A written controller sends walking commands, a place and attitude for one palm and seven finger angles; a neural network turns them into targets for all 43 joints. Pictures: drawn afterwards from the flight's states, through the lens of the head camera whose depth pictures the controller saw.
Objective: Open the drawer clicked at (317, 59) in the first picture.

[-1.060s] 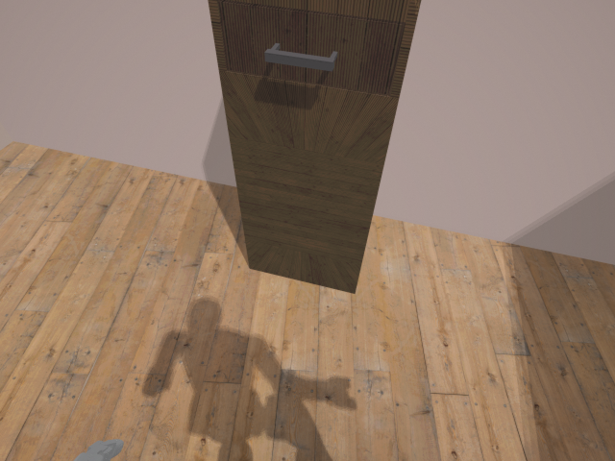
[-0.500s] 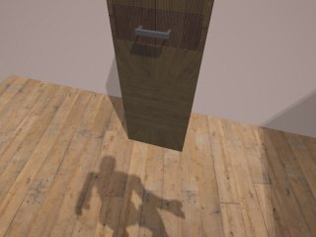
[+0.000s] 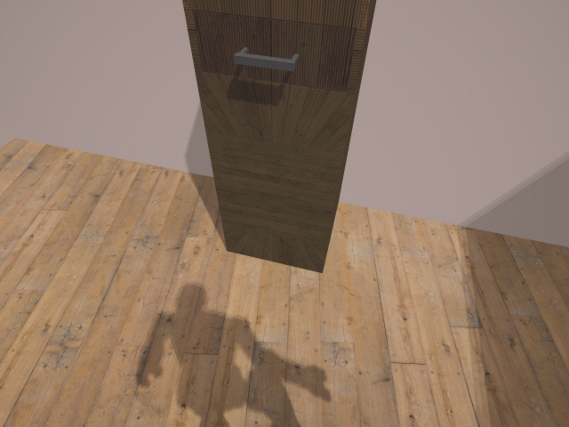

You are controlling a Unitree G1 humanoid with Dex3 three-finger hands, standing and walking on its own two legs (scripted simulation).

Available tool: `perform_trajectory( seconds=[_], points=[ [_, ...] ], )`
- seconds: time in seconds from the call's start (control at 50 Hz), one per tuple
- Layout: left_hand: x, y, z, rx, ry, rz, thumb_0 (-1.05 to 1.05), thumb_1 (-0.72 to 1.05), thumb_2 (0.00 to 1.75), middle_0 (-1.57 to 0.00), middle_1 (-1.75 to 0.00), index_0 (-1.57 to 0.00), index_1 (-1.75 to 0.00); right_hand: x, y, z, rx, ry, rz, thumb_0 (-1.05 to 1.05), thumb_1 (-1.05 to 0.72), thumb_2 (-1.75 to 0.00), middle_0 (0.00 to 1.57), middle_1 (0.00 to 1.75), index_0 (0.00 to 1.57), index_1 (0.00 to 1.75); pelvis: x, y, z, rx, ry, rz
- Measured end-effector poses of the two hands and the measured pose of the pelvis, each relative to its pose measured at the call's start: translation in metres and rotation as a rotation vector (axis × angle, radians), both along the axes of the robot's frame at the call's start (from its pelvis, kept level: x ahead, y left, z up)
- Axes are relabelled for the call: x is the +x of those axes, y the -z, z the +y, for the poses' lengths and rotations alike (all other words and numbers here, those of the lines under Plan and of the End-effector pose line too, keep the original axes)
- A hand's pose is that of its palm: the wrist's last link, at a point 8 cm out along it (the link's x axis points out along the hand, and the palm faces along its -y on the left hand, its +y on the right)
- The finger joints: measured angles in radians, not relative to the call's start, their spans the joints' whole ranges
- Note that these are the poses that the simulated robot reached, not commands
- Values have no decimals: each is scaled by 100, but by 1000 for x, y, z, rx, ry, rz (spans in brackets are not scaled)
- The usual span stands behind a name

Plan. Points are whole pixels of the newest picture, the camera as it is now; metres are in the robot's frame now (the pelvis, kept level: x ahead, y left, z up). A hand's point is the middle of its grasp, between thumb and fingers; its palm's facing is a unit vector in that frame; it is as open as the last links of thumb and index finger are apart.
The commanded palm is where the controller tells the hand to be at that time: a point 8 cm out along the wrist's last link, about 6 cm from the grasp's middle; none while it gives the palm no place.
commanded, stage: look at it before walking up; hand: left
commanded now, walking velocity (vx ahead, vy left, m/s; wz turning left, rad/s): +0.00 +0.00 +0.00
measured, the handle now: (267, 58) +0.88 +0.09 +0.12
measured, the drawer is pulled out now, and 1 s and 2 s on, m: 0.00 0.00 0.00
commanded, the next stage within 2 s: turn to face it in 0.38 s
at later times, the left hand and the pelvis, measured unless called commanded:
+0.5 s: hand out of the picture +0.08 +0.24 -0.16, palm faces -0.02 -0.94 -0.33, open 7.4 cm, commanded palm none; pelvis +0.01 +0.00 +0.00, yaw +0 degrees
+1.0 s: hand out of the picture +0.07 +0.18 -0.18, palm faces -0.12 -0.97 -0.23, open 7.4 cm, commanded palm none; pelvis +0.00 +0.00 -0.01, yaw -7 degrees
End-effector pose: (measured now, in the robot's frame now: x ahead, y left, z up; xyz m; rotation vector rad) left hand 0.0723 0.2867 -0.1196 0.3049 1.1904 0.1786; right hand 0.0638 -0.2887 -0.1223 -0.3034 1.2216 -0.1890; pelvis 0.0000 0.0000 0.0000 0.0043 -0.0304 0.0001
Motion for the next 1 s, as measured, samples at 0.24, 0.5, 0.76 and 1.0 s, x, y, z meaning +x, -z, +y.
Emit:
perform_trajectory(
  seconds=[0.24,0.5,0.76,1.0],
  points=[
    [-2,1,1,1,-5,24,0,90,90,-20,-30,-20,-30,3,0,-1,-4,-2,12,1,-90,-90,20,30,20,30,3,0,0,-1,1,9],
    [2,1,3,6,-11,35,0,90,90,-20,-30,-20,-30,15,0,1,-1,-6,7,1,-90,-90,20,30,20,30,11,-1,0,0,3,11],
    [10,9,-13,-11,16,55,0,91,90,-20,-30,-20,-29,10,8,12,26,52,-25,1,-90,-90,20,30,20,30,12,4,-1,4,60,15],
    [2,27,-55,-93,73,91,0,91,90,-20,-30,-20,-29,-55,32,38,107,180,68,1,-90,-90,20,30,20,30,-1,13,-4,7,114,23]
  ],
)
